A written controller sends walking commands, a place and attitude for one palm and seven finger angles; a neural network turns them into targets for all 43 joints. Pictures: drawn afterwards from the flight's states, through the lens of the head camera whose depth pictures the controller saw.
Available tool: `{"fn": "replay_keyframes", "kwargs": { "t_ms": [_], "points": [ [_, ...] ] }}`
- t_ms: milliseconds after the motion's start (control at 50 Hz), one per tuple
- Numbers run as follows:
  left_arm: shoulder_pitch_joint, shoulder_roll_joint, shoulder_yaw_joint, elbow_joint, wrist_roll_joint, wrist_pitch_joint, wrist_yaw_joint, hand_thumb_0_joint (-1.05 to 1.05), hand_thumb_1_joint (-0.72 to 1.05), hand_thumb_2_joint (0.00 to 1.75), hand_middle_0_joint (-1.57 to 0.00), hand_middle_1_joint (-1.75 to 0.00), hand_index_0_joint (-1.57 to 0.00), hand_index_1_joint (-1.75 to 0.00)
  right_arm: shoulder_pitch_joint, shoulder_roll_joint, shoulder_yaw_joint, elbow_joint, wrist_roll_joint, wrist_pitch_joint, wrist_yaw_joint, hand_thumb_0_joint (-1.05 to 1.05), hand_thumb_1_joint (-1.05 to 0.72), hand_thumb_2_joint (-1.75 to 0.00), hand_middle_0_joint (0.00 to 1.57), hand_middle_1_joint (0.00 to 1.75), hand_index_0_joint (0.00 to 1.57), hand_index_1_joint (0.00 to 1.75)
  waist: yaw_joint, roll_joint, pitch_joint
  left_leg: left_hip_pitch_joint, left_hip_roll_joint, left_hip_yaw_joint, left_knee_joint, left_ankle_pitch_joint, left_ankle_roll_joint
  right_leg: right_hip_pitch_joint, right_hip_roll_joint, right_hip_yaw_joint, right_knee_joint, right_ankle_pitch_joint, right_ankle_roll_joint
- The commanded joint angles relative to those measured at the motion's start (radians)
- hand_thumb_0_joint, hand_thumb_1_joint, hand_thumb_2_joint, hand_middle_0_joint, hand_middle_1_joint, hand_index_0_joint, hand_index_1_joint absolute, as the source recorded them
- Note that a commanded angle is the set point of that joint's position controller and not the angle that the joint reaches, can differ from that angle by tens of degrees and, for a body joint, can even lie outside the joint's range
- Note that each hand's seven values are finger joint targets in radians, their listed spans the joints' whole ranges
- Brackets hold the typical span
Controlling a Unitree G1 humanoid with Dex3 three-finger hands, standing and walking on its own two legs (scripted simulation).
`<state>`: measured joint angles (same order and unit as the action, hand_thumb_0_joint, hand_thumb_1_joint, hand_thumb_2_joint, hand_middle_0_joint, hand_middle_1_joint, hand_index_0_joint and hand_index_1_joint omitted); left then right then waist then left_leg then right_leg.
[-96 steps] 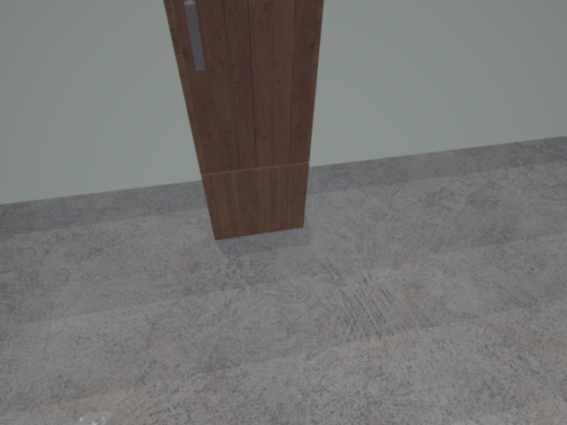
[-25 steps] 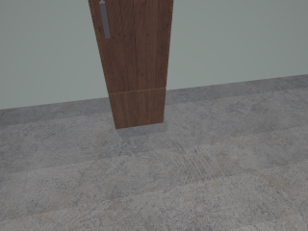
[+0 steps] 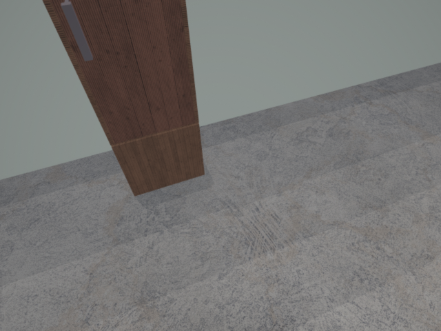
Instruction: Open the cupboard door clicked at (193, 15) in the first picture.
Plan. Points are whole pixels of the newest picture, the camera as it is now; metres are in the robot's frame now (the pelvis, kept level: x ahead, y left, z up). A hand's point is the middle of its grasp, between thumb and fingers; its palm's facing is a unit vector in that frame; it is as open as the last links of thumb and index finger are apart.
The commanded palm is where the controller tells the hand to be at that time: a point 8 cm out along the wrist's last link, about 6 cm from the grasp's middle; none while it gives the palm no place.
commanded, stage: walk to a spot facing it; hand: left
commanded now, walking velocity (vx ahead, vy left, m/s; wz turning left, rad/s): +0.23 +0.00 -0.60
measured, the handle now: (78, 30) +0.86 +0.49 +0.15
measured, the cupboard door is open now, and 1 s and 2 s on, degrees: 0 0 0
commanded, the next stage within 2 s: turn to face it in 0.08 s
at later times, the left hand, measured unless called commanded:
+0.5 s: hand out of the picture +0.13 +0.19 -0.18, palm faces +0.05 -0.98 -0.17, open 7.3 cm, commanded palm none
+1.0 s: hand (134, 281) +0.24 +0.22 -0.14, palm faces +0.22 -0.94 -0.27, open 7.3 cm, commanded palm none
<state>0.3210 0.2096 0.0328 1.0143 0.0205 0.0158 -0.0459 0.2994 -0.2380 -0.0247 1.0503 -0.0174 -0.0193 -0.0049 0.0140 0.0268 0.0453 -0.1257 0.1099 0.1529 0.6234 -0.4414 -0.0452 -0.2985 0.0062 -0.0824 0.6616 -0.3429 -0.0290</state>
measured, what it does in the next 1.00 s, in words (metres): walks ahead: left foot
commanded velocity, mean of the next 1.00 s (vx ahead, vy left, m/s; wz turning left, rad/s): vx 0.03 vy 0.00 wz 0.36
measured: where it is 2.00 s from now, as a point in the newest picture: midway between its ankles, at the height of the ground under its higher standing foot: (221, 323)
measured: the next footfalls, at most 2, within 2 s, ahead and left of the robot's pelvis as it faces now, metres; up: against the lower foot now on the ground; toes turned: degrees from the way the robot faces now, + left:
left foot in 0.48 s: +0.27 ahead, +0.10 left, +0.00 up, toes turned +3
right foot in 1.02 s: +0.22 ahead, -0.11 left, +0.00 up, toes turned +13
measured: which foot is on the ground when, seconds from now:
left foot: down 0.00-0.00, up 0.02-0.46, down 0.48-1.00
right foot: down 0.00-0.48, up 0.50-1.00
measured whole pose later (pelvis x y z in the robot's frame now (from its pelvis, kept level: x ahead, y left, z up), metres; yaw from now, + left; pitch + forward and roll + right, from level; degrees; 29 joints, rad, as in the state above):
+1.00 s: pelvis +0.17 +0.00 +0.01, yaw +12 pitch +2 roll +0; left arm 0.17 0.21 0.06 0.90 0.01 0.04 0.03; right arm 0.27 -0.21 -0.08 0.96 -0.02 0.05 0.01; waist -0.04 0.03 0.02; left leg -0.37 -0.11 -0.12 0.46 -0.11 0.04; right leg -0.27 0.01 0.00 0.60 -0.37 0.04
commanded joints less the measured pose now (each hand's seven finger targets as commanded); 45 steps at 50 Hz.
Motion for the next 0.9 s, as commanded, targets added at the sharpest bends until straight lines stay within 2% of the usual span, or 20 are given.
{"fn": "replay_keyframes", "kwargs": {
  "t_ms": [0,20,60,120,220,340,360,400,420,440,460,480,500,520,540,580,620,700,760,880],
  "points": [
    [0.299,0.255,0.072,0.002,-0.013,-0.060,0.050,0.00,0.90,0.90,-0.20,-0.30,-0.20,-0.30,-0.222,-0.129,-0.032,-0.167,0.005,-0.037,-0.007,0.00,-0.90,-0.90,0.20,0.30,0.20,0.30,0.148,-0.255,-0.018,-0.609,-0.019,-0.121,0.598,-0.103,0.023,0.365,-0.375,0.678,-0.410,0.322,-0.209],
    [0.240,0.222,0.063,-0.010,-0.010,-0.061,0.052,0.00,0.90,0.90,-0.20,-0.30,-0.20,-0.30,-0.235,-0.096,-0.036,-0.162,0.007,-0.037,-0.006,0.00,-0.90,-0.90,0.20,0.30,0.20,0.30,0.107,-0.146,0.043,-0.626,0.006,-0.134,0.638,-0.030,0.019,0.301,-0.364,0.625,-0.401,0.324,-0.226],
    [0.141,0.160,0.050,-0.041,-0.004,-0.067,0.058,0.00,0.90,0.90,-0.20,-0.30,-0.20,-0.30,-0.180,-0.075,-0.038,-0.131,-0.002,-0.029,0.001,0.00,-0.90,-0.90,0.20,0.30,0.20,0.30,0.042,-0.054,0.037,-0.574,0.038,-0.145,0.597,0.086,0.003,0.227,-0.307,0.492,-0.403,0.323,-0.203],
    [0.130,0.135,0.046,-0.043,0.000,-0.079,0.060,0.00,0.90,0.90,-0.20,-0.30,-0.20,-0.30,-0.123,-0.046,-0.044,-0.112,-0.005,-0.006,0.005,0.00,-0.90,-0.90,0.20,0.30,0.20,0.30,0.003,-0.081,0.008,-0.542,0.029,-0.128,0.543,0.161,-0.023,0.183,-0.245,0.369,-0.402,0.427,-0.168],
    [0.142,0.087,0.030,-0.015,0.001,-0.087,0.074,0.00,0.90,0.90,-0.20,-0.30,-0.20,-0.30,-0.113,-0.009,-0.035,-0.110,-0.002,0.008,0.010,0.00,-0.90,-0.90,0.20,0.30,0.20,0.30,-0.017,-0.115,-0.026,-0.543,0.001,-0.110,0.463,0.259,-0.021,0.229,-0.187,0.241,-0.367,0.662,-0.123],
    [0.151,0.058,0.005,0.036,0.002,-0.072,0.093,0.00,0.90,0.90,-0.20,-0.30,-0.20,-0.30,-0.179,0.040,-0.010,-0.090,0.012,0.006,0.010,0.00,-0.90,-0.90,0.20,0.30,0.20,0.30,0.014,-0.147,0.053,-0.360,-0.056,-0.057,0.139,0.253,0.022,0.214,-0.194,0.139,-0.342,0.799,-0.091],
    [0.144,0.068,0.010,0.042,0.006,-0.067,0.096,0.00,0.90,0.90,-0.20,-0.30,-0.20,-0.30,-0.165,0.035,-0.011,-0.088,0.012,0.003,0.009,0.00,-0.90,-0.90,0.20,0.30,0.20,0.30,0.009,-0.164,0.053,-0.328,-0.068,-0.055,0.102,0.242,0.035,0.229,-0.205,0.127,-0.311,0.824,-0.088],
    [0.111,0.089,0.020,0.027,0.001,-0.058,0.101,0.00,0.90,0.90,-0.20,-0.30,-0.20,-0.30,-0.067,0.008,-0.016,-0.064,0.004,0.000,-0.001,0.00,-0.90,-0.90,0.20,0.30,0.20,0.30,-0.037,-0.144,0.022,-0.214,-0.103,-0.047,-0.019,0.301,0.056,0.255,-0.194,0.081,-0.168,0.903,-0.061],
    [0.113,0.091,0.024,0.022,-0.004,-0.051,0.102,0.00,0.90,0.90,-0.20,-0.30,-0.20,-0.30,0.016,-0.016,-0.025,-0.042,-0.003,0.002,-0.003,0.00,-0.90,-0.90,0.20,0.30,0.20,0.30,-0.067,-0.111,-0.024,-0.100,-0.103,-0.061,-0.087,0.432,0.071,0.229,-0.183,0.059,-0.020,0.864,-0.035],
    [0.136,0.080,0.028,0.006,-0.015,-0.045,0.099,0.00,0.90,0.90,-0.20,-0.30,-0.20,-0.30,0.090,-0.084,-0.038,-0.041,-0.015,0.001,-0.008,0.00,-0.90,-0.90,0.20,0.30,0.20,0.30,-0.085,0.032,-0.090,0.078,0.032,-0.223,-0.087,0.769,0.151,0.073,-0.120,0.000,0.184,0.617,0.013],
    [0.176,0.040,0.023,-0.017,-0.029,-0.043,0.098,0.00,0.90,0.90,-0.20,-0.30,-0.20,-0.30,0.144,-0.152,-0.051,-0.044,-0.009,0.007,-0.007,0.00,-0.90,-0.90,0.20,0.30,0.20,0.30,-0.065,0.260,-0.158,0.183,0.269,-0.500,-0.141,1.183,0.292,-0.092,-0.006,-0.018,0.482,-0.154,0.048],
    [0.133,0.049,0.022,-0.040,-0.018,-0.036,0.101,0.00,0.90,0.90,-0.20,-0.30,-0.20,-0.30,0.129,-0.162,-0.045,-0.045,0.008,0.016,-0.014,0.00,-0.90,-0.90,0.20,0.30,0.20,0.30,-0.053,0.189,-0.181,0.098,0.304,-0.600,-0.246,0.978,0.344,-0.110,0.003,0.079,0.612,-0.314,0.049],
    [0.058,0.048,0.029,-0.053,-0.012,-0.026,0.100,0.00,0.90,0.90,-0.20,-0.30,-0.20,-0.30,0.073,-0.147,-0.053,-0.061,0.007,0.016,-0.020,0.00,-0.90,-0.90,0.20,0.30,0.20,0.30,-0.058,0.153,-0.115,-0.003,0.282,-0.603,-0.311,0.637,0.330,-0.174,-0.031,0.109,0.644,-0.258,0.053],
    [-0.004,0.057,0.037,-0.064,-0.004,-0.021,0.090,0.00,0.90,0.90,-0.20,-0.30,-0.20,-0.30,0.015,-0.103,-0.048,-0.081,0.001,0.017,-0.022,0.00,-0.90,-0.90,0.20,0.30,0.20,0.30,-0.049,0.104,-0.032,-0.105,0.224,-0.588,-0.347,0.441,0.303,-0.201,-0.066,0.122,0.622,-0.194,0.055],
    [-0.019,0.051,0.043,-0.066,0.000,-0.015,0.081,0.00,0.90,0.90,-0.20,-0.30,-0.20,-0.30,-0.036,-0.078,-0.041,-0.099,-0.003,0.014,-0.021,0.00,-0.90,-0.90,0.20,0.30,0.20,0.30,-0.023,0.072,0.009,-0.184,0.181,-0.527,-0.367,0.343,0.270,-0.182,-0.088,0.117,0.569,-0.147,0.059],
    [0.008,0.036,0.045,-0.060,-0.001,0.002,0.072,0.00,0.90,0.90,-0.20,-0.30,-0.20,-0.30,-0.080,-0.086,-0.043,-0.123,-0.005,0.011,-0.016,0.00,-0.90,-0.90,0.20,0.30,0.20,0.30,0.003,0.062,-0.032,-0.240,0.126,-0.439,-0.385,0.255,0.234,-0.120,-0.088,0.094,0.478,-0.090,0.066],
    [-0.005,0.039,0.050,-0.068,0.002,0.011,0.072,0.00,0.90,0.90,-0.20,-0.30,-0.20,-0.30,-0.071,-0.099,-0.053,-0.132,-0.005,0.014,-0.011,0.00,-0.90,-0.90,0.20,0.30,0.20,0.30,-0.005,0.069,-0.050,-0.243,0.092,-0.431,-0.397,0.203,0.220,-0.118,-0.078,0.078,0.419,-0.057,0.074],
    [-0.057,0.049,0.060,-0.104,0.003,0.018,0.072,0.00,0.90,0.90,-0.20,-0.30,-0.20,-0.30,-0.054,-0.125,-0.071,-0.144,-0.006,0.025,-0.006,0.00,-0.90,-0.90,0.20,0.30,0.20,0.30,-0.019,0.067,-0.060,-0.214,0.083,-0.481,-0.406,0.101,0.218,-0.156,-0.068,0.078,0.349,-0.034,0.086],
    [-0.112,0.060,0.062,-0.135,0.004,0.015,0.071,0.00,0.90,0.90,-0.20,-0.30,-0.20,-0.30,-0.018,-0.130,-0.082,-0.144,-0.007,0.030,-0.006,0.00,-0.90,-0.90,0.20,0.30,0.20,0.30,-0.043,0.088,-0.077,-0.147,0.075,-0.526,-0.385,0.128,0.223,-0.181,-0.053,0.082,0.287,-0.050,0.090],
    [-0.118,0.063,0.053,-0.161,-0.007,0.012,0.075,0.00,0.90,0.90,-0.20,-0.30,-0.20,-0.30,-0.010,-0.147,-0.093,-0.152,-0.012,0.042,-0.007,0.00,-0.90,-0.90,0.20,0.30,0.20,0.30,-0.047,0.110,-0.112,-0.086,0.070,-0.596,-0.333,0.304,0.234,-0.093,-0.010,0.091,0.100,-0.104,0.076]
  ]
}}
